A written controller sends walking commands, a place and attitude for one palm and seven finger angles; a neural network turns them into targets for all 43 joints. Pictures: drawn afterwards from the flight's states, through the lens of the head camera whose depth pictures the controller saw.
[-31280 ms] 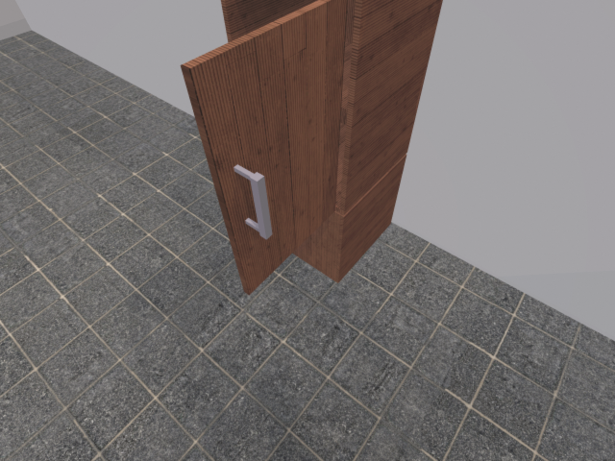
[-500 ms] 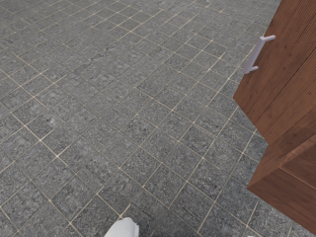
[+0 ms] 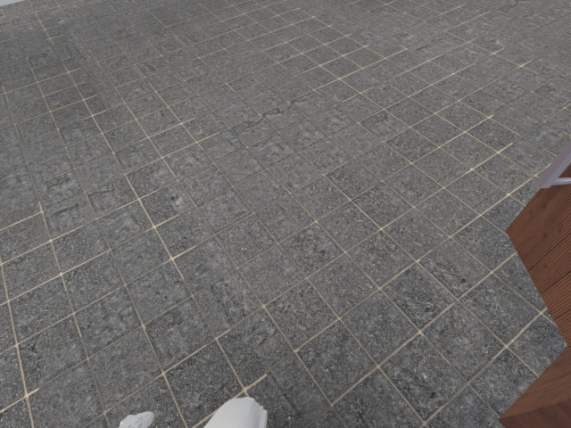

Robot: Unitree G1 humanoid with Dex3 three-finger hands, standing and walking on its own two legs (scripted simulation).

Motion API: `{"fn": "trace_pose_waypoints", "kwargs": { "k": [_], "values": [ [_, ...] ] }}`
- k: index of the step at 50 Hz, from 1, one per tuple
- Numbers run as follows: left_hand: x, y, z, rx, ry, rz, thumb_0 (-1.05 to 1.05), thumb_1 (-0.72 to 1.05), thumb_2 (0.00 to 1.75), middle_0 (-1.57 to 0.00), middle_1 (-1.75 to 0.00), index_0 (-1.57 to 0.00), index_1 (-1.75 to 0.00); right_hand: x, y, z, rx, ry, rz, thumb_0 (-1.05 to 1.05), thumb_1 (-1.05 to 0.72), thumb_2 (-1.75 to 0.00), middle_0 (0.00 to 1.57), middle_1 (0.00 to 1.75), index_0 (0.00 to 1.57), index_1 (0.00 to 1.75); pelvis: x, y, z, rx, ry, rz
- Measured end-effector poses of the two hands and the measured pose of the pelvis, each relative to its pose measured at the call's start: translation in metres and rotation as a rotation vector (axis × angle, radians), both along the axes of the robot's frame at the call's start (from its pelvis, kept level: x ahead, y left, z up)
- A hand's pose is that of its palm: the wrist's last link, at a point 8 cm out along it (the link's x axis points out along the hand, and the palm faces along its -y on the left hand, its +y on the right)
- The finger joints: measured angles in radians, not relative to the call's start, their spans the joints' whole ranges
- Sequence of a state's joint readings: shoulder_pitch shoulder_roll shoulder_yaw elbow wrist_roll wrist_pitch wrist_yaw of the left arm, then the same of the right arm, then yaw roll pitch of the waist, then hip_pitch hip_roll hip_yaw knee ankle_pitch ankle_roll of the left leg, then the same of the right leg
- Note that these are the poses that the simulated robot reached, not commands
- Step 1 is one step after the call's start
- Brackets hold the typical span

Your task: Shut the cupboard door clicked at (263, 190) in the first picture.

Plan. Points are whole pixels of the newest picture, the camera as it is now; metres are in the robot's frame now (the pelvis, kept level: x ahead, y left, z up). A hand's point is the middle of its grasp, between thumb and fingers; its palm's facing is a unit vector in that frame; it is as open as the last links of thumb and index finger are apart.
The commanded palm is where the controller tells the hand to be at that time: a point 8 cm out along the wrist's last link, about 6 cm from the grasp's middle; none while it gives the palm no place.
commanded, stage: walk to a spot facing it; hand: left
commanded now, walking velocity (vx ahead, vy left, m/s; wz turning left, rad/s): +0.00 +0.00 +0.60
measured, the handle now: out of the picture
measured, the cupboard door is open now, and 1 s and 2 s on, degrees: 59 59 59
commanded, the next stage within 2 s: turn to face it in 1.20 s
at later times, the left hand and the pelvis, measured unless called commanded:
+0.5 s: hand out of the picture +0.12 +0.24 -0.14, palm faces +0.26 -0.94 -0.24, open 7.4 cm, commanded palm none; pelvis +0.07 +0.01 +0.01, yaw +17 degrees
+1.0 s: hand out of the picture +0.09 +0.17 -0.17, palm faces +0.66 -0.73 -0.18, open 7.4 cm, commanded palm none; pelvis +0.24 +0.06 +0.00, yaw +38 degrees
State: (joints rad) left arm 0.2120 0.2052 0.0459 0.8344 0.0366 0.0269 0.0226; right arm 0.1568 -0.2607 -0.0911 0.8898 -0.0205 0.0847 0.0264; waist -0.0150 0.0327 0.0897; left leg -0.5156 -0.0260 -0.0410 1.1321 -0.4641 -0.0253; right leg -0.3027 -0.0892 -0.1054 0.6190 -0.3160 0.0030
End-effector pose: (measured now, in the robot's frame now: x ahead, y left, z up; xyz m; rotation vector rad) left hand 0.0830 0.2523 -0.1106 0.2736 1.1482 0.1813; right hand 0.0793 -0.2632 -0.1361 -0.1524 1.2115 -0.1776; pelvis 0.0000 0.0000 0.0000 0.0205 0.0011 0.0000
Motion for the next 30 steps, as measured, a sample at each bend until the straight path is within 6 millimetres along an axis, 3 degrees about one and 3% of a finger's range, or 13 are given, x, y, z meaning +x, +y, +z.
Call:
{"fn": "trace_pose_waypoints", "kwargs": {
  "k": [6,12,15,19,24,27,30],
  "values": [
    [-0.021,-0.004,-0.010,-0.054,0.025,0.081,0.01,0.90,0.90,-0.20,-0.30,-0.20,-0.30,0.016,0.008,0.013,-0.016,0.031,0.084,0.00,-0.91,-0.90,0.19,0.30,0.20,0.30,0.005,0.000,0.005,0.010,0.009,0.095],
    [-0.054,0.018,-0.039,-0.106,0.061,0.208,0.01,0.90,0.90,-0.20,-0.30,-0.21,-0.30,0.044,0.034,0.013,-0.060,0.013,0.209,0.00,-0.91,-0.90,0.19,0.30,0.20,0.30,0.012,0.015,-0.009,-0.010,0.014,0.180],
    [-0.059,0.026,-0.036,-0.107,0.106,0.234,0.01,0.90,0.90,-0.20,-0.30,-0.20,-0.30,0.047,0.042,0.020,-0.065,0.005,0.229,0.00,-0.91,-0.90,0.20,0.30,0.20,0.30,0.021,0.018,-0.003,-0.017,0.015,0.198],
    [-0.041,0.033,-0.020,-0.101,0.071,0.256,0.01,0.91,0.90,-0.20,-0.30,-0.20,-0.30,0.044,0.047,0.024,-0.058,0.056,0.245,0.00,-0.90,-0.90,0.20,0.30,0.21,0.30,0.038,0.019,0.008,-0.028,0.016,0.240],
    [0.003,0.036,-0.001,-0.074,-0.011,0.267,0.01,0.91,0.90,-0.20,-0.30,-0.20,-0.30,0.047,0.042,0.018,-0.033,0.146,0.259,0.00,-0.90,-0.90,0.20,0.30,0.21,0.30,0.066,0.014,0.012,-0.025,0.016,0.286],
    [0.035,0.032,0.004,-0.051,-0.058,0.265,0.01,0.91,0.90,-0.20,-0.30,-0.20,-0.30,0.061,0.033,0.007,-0.016,0.187,0.263,0.00,-0.90,-0.90,0.20,0.30,0.21,0.30,0.088,0.006,0.008,-0.015,0.015,0.309],
    [0.059,0.028,0.002,-0.015,-0.116,0.280,0.01,0.91,0.90,-0.20,-0.30,-0.20,-0.30,0.088,0.021,-0.011,-0.007,0.212,0.282,0.00,-0.90,-0.90,0.20,0.30,0.21,0.30,0.114,-0.003,-0.005,-0.001,0.017,0.349]
  ]
}}
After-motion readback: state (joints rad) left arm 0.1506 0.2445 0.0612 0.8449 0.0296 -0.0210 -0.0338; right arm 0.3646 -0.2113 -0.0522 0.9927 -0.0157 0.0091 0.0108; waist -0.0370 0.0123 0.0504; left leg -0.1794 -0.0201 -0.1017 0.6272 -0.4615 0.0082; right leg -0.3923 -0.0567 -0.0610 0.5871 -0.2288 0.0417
